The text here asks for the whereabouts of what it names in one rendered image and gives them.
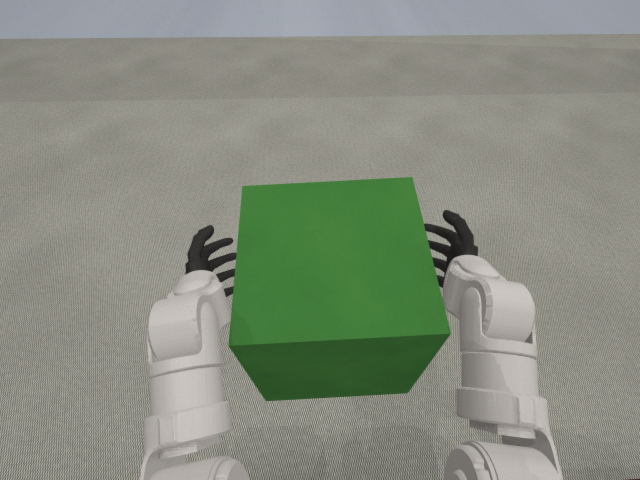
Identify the carton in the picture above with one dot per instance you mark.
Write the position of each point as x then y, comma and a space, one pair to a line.
335, 290

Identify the right robot upper arm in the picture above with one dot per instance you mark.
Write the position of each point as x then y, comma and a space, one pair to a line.
475, 460

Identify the robot right forearm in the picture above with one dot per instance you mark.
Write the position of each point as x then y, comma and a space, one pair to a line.
499, 382

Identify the robot left hand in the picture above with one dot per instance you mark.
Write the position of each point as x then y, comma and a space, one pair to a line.
198, 255

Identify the left robot upper arm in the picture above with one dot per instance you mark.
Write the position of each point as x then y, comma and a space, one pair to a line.
217, 468

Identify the robot left forearm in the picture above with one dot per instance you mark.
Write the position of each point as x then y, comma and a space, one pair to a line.
188, 411

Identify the robot right hand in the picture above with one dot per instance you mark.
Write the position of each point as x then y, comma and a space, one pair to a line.
462, 242

